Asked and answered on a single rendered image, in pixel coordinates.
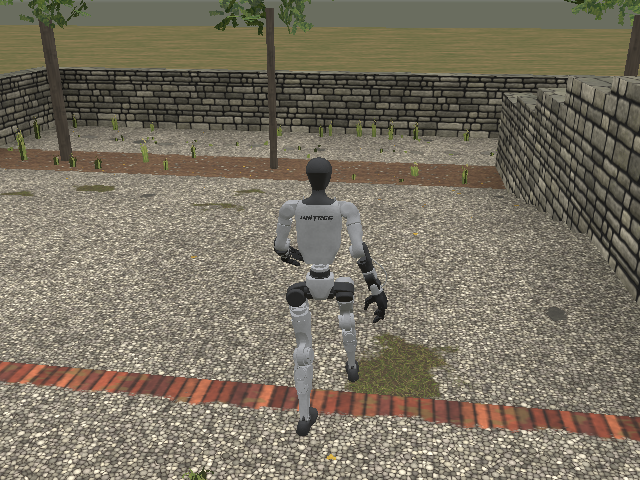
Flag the robot left thigh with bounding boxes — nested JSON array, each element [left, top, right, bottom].
[[286, 281, 314, 366]]

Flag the robot left forearm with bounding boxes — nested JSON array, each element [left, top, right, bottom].
[[274, 237, 291, 259]]

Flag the right robot foot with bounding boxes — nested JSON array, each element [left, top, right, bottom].
[[345, 360, 359, 382]]

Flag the robot left hand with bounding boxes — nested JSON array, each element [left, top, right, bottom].
[[281, 246, 304, 266]]

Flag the robot left upper arm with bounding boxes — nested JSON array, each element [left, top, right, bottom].
[[274, 200, 299, 251]]

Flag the robot right upper arm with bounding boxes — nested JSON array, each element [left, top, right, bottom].
[[339, 201, 365, 259]]

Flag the robot right forearm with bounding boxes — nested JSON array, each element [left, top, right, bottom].
[[357, 242, 383, 295]]

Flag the robot right hand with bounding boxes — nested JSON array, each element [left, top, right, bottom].
[[364, 289, 388, 323]]

